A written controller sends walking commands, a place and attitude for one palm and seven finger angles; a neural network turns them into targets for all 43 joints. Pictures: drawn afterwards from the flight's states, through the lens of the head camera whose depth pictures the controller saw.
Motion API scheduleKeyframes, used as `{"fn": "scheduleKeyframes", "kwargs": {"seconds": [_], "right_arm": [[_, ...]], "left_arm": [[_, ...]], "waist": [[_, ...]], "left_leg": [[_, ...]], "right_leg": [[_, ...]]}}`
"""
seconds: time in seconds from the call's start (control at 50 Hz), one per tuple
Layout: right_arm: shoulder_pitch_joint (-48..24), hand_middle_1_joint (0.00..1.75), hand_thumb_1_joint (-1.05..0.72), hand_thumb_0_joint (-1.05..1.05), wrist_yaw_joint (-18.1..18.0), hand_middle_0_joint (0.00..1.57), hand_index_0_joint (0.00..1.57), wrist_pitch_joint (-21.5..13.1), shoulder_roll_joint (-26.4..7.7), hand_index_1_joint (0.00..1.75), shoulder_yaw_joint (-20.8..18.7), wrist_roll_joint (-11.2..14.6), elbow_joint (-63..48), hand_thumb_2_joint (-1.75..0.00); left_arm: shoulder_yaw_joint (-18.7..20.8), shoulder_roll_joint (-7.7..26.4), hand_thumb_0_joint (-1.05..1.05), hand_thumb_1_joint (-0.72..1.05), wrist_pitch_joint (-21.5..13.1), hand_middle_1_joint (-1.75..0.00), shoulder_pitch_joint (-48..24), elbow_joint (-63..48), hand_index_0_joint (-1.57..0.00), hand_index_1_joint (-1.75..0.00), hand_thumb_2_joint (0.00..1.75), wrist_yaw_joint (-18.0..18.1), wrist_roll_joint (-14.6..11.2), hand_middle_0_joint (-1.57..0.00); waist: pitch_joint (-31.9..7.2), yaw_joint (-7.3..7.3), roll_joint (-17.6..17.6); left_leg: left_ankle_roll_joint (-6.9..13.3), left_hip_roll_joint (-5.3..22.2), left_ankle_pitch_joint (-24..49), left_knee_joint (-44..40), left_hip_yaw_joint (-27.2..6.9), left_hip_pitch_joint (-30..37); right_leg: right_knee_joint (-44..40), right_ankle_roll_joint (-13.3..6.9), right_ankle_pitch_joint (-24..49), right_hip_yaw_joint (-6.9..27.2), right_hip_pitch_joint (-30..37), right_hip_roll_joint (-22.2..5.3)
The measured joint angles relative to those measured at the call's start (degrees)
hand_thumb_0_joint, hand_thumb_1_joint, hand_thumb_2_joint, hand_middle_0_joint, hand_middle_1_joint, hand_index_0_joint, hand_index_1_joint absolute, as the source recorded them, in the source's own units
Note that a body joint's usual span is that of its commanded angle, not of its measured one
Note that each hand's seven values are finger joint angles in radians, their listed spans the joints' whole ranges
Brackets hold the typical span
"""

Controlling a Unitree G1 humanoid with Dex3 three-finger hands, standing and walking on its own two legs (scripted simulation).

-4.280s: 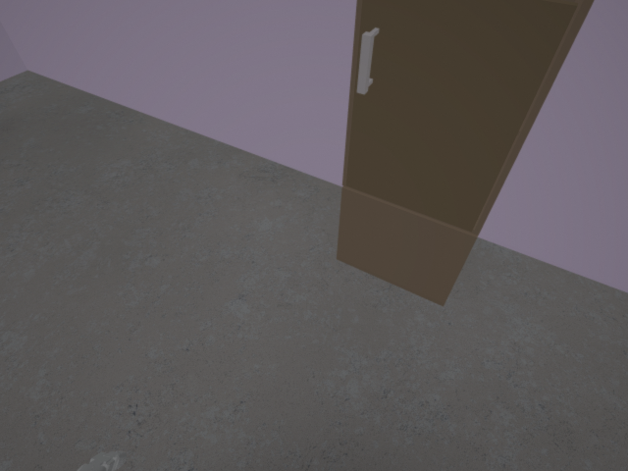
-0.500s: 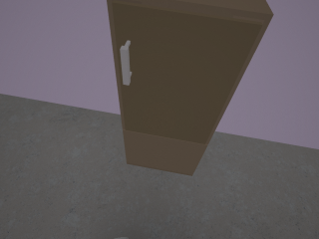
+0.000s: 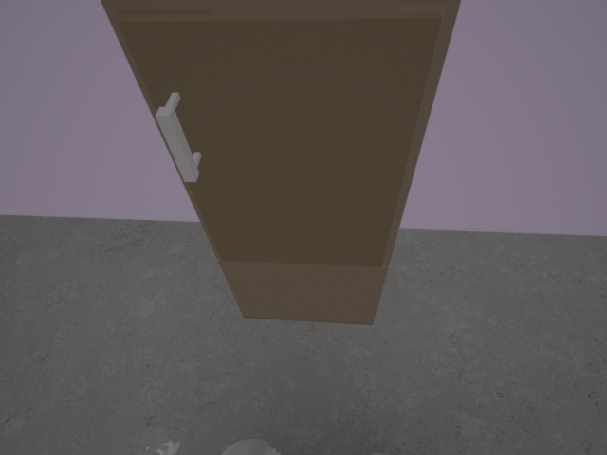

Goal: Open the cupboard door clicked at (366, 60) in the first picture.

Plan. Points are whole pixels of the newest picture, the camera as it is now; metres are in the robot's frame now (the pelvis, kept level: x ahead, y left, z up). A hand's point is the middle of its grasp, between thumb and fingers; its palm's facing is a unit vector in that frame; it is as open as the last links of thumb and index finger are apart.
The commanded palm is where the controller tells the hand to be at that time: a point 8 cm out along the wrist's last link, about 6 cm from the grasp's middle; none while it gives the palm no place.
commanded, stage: come to a stop and stand still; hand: left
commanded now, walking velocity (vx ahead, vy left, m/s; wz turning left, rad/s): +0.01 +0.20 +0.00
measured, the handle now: (183, 139) +0.55 +0.21 +0.09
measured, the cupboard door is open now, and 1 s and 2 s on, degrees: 0 0 0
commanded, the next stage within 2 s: look again from close up in 0.52 s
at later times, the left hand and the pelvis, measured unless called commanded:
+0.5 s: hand out of the picture -0.06 +0.23 -0.17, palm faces +0.08 -0.98 -0.18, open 7.4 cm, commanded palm none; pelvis -0.04 +0.04 +0.02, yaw +1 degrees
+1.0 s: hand out of the picture -0.02 +0.19 -0.17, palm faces +0.06 -0.98 -0.20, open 7.3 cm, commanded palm none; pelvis -0.04 +0.02 +0.00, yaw +1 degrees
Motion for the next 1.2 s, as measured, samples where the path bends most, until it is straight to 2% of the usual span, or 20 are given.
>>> {"fn": "scheduleKeyframes", "kwargs": {"seconds": [0.04,0.1,0.18,0.26,0.3,0.34,0.38,0.44,0.52,0.6,0.66,0.72,0.76,0.84,1.2], "right_arm": [[-0.6,0.30,-0.91,0.00,0.2,0.20,0.20,0.2,-0.7,0.30,0.0,-0.1,-0.4,-0.90],[-1.1,0.30,-0.91,0.00,0.6,0.20,0.20,0.2,-1.3,0.30,0.1,-0.2,-1.1,-0.90],[-1.6,0.30,-0.91,0.00,1.1,0.20,0.20,0.1,-1.5,0.30,0.5,-0.2,-1.9,-0.90],[-1.6,0.30,-0.91,0.00,1.3,0.20,0.20,-1.0,-1.2,0.30,1.1,-0.1,-2.5,-0.90],[-1.0,0.30,-0.91,0.00,1.3,0.20,0.20,-2.1,-0.9,0.30,1.6,-0.2,-2.5,-0.90],[-0.1,0.30,-0.91,0.00,1.2,0.20,0.20,-2.5,0.2,0.30,2.2,-0.6,-1.8,-0.90],[1.3,0.30,-0.91,0.00,1.0,0.20,0.20,-2.6,1.2,0.30,2.9,-0.8,-1.1,-0.90],[2.9,0.30,-0.93,0.00,0.2,0.20,0.20,-2.8,1.8,0.30,3.2,-0.9,0.3,-0.90],[4.3,0.30,-0.93,0.00,-0.1,0.21,0.21,-3.5,2.3,0.30,3.3,-0.8,1.5,-0.90],[5.2,0.30,-0.92,0.00,-0.4,0.21,0.21,-3.6,2.5,0.30,3.1,-0.8,2.8,-0.90],[6.2,0.30,-0.91,0.00,-0.2,0.21,0.21,-3.0,2.4,0.30,3.3,-0.5,2.6,-0.90],[7.1,0.30,-0.91,0.00,-0.1,0.21,0.21,-2.8,1.6,0.30,3.1,-0.6,1.3,-0.90],[7.9,0.30,-0.91,0.00,-0.1,0.21,0.20,-2.8,1.5,0.30,3.2,-0.7,0.8,-0.90],[7.9,0.30,-0.91,0.00,-0.2,0.20,0.20,-3.1,2.1,0.30,3.3,-0.4,0.7,-0.90],[3.1,0.30,-0.92,0.00,0.6,0.20,0.20,-3.7,0.1,0.30,3.7,-0.1,0.2,-0.90]], "left_arm": [[-0.2,-0.5,0.00,0.91,0.1,-0.30,0.3,0.1,-0.20,-0.30,0.89,0.1,-0.1,-0.20],[-0.3,-1.0,0.00,0.91,0.2,-0.30,0.9,0.3,-0.20,-0.30,0.89,0.1,-0.1,-0.21],[0.0,-0.5,0.00,0.91,0.2,-0.30,2.1,0.5,-0.20,-0.30,0.89,-0.1,0.2,-0.21],[0.3,1.0,0.00,0.91,0.5,-0.30,3.9,1.6,-0.20,-0.30,0.89,-0.4,0.2,-0.21],[0.4,1.7,0.00,0.91,1.1,-0.30,5.0,2.7,-0.20,-0.30,0.89,-0.5,-0.2,-0.21],[0.5,2.6,0.01,0.91,2.0,-0.30,6.0,4.2,-0.20,-0.30,0.89,-0.6,-0.5,-0.21],[0.5,3.0,0.01,0.91,2.5,-0.30,7.2,5.5,-0.20,-0.30,0.89,-0.9,-0.2,-0.20],[0.5,3.1,0.01,0.91,2.2,-0.30,9.1,6.7,-0.20,-0.30,0.89,-1.5,0.0,-0.20],[0.2,2.6,0.01,0.91,1.8,-0.30,10.7,8.1,-0.20,-0.30,0.89,-1.8,-0.1,-0.20],[-0.3,1.5,0.01,0.91,1.8,-0.30,10.3,8.9,-0.20,-0.30,0.90,-1.8,-0.5,-0.20],[-1.4,1.1,0.01,0.91,0.6,-0.30,10.5,7.3,-0.20,-0.30,0.90,-1.4,-0.3,-0.20],[-2.0,-0.4,0.01,0.91,0.1,-0.30,10.5,5.5,-0.20,-0.30,0.89,-0.5,0.0,-0.20],[-2.1,-0.9,0.01,0.92,-0.3,-0.30,10.6,4.7,-0.20,-0.30,0.89,-0.1,0.0,-0.20],[-1.9,-0.4,0.02,0.94,-0.6,-0.30,10.8,4.4,-0.20,-0.30,0.89,0.7,-0.3,-0.21],[-2.4,1.6,0.01,0.91,-0.9,-0.30,10.4,4.1,-0.20,-0.30,0.89,0.0,-0.6,-0.20]], "waist": [[-0.2,0.36,0.0],[-0.8,0.99,-0.3],[-1.5,2.30,-1.6],[-2.7,3.41,-3.1],[-3.7,3.32,-3.3],[-4.3,3.34,-4.6],[-5.4,3.10,-4.9],[-6.3,2.93,-4.9],[-6.1,2.34,-5.1],[-5.0,1.20,-4.6],[-4.3,1.35,-4.9],[-4.0,0.25,-2.3],[-4.8,-0.15,-2.0],[-5.8,0.16,-2.8],[-6.5,1.91,-3.1]], "left_leg": [[-0.6,-0.8,1.8,5.2,-1.3,-1.7],[-1.4,-0.9,4.0,5.5,-2.0,-1.8],[-1.5,-0.3,4.5,-3.0,-1.9,1.3],[-0.6,0.1,7.9,-16.5,-1.1,6.7],[0.7,0.3,12.5,-24.3,-1.0,9.9],[1.8,-0.3,13.7,-24.9,-0.6,10.4],[2.2,-0.5,14.6,-27.2,-0.6,11.4],[2.6,-0.7,17.0,-31.9,-0.6,13.1],[2.7,-1.2,19.0,-35.4,0.1,14.2],[2.2,-1.1,18.7,-34.7,0.4,13.6],[1.3,-1.2,16.1,-29.7,1.2,11.1],[0.9,0.9,13.5,-24.2,-0.3,8.5],[1.0,1.4,12.2,-22.6,-1.3,7.9],[-0.3,1.7,11.7,-22.7,-1.6,9.4],[1.6,0.1,15.7,-27.1,-0.6,12.1]], "right_leg": [[-1.4,-0.1,1.1,-0.1,0.4,0.0],[-3.1,-0.1,2.6,-0.4,0.8,-0.3],[-4.6,0.3,4.2,-0.5,0.7,-1.0],[-4.8,1.3,5.4,-0.5,-0.1,-1.5],[-3.6,2.1,5.2,-0.6,-0.9,-1.4],[-2.4,2.5,1.4,0.6,-0.9,-1.4],[1.5,2.6,-2.5,1.8,-1.3,-0.7],[9.4,2.5,-4.5,2.9,-2.2,0.2],[10.8,2.9,-5.8,2.9,-1.1,0.1],[3.1,2.9,-6.3,2.6,2.3,0.1],[-6.4,1.9,0.0,2.7,5.6,-0.2],[-4.1,0.7,-0.8,1.3,4.6,1.8],[-3.6,0.3,-1.8,0.4,4.9,2.3],[-3.4,0.1,-2.5,0.0,6.3,2.5],[-7.8,1.8,1.9,0.9,8.8,1.1]]}}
